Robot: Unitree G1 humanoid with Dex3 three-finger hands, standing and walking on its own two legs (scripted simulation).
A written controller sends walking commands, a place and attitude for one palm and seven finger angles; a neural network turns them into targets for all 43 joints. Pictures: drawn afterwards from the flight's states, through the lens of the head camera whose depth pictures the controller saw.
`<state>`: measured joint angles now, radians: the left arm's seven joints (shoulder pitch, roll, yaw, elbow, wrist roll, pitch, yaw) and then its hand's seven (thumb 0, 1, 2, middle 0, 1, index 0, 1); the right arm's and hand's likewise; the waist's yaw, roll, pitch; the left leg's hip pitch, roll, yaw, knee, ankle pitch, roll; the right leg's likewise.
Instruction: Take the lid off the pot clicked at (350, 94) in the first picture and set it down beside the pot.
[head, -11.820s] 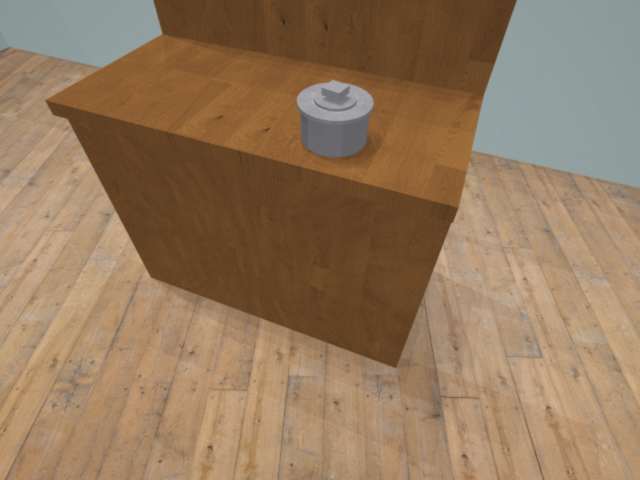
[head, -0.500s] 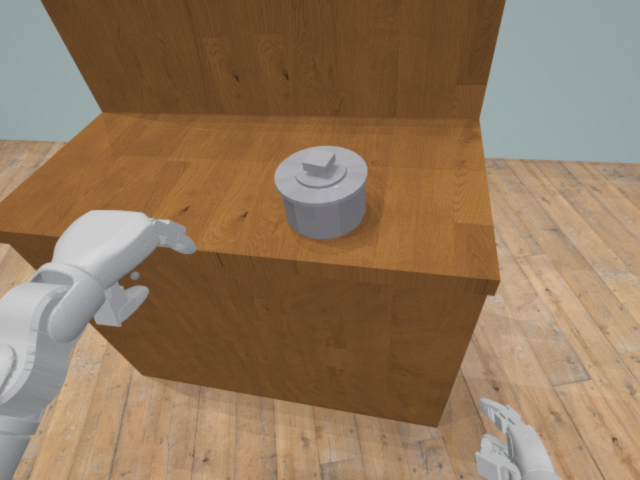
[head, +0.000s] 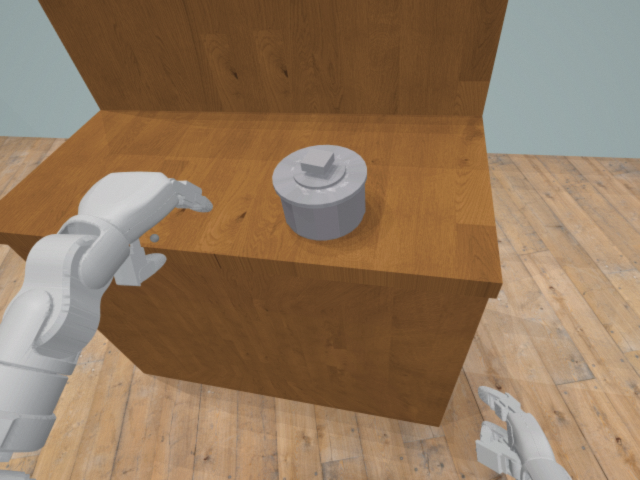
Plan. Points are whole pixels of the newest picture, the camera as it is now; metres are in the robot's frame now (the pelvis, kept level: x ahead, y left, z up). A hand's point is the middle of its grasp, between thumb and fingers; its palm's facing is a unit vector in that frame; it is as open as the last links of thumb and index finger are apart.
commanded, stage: move the open hand above the knob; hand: left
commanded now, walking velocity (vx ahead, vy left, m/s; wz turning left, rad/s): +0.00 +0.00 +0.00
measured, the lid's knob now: (317, 161) +0.56 +0.06 +0.10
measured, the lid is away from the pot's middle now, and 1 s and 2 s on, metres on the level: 0.00 0.00 0.00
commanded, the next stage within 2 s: none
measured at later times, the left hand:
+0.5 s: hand (207, 186) +0.41 +0.18 +0.18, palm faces -0.15 -0.03 -0.99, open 10.0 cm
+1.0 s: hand (278, 159) +0.47 +0.10 +0.17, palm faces -0.22 +0.01 -0.98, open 10.0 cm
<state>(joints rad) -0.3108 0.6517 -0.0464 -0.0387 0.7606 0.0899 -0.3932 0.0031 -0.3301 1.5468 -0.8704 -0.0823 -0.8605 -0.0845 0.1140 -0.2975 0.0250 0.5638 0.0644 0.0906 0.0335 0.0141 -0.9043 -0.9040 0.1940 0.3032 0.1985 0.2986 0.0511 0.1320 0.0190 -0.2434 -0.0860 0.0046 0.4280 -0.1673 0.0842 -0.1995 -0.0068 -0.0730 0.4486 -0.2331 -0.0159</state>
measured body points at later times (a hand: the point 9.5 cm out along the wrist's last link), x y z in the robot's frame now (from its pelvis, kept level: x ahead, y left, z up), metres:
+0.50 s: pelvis +0.02 -0.01 +0.00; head +0.03 -0.05 +0.45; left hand +0.41 +0.18 +0.23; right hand +0.20 -0.24 -0.11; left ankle +0.04 +0.06 -0.74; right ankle +0.01 -0.11 -0.74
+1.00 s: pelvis +0.03 -0.01 +0.00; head +0.05 -0.05 +0.45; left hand +0.48 +0.10 +0.22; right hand +0.17 -0.25 -0.13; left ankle +0.04 +0.06 -0.74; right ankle +0.01 -0.11 -0.74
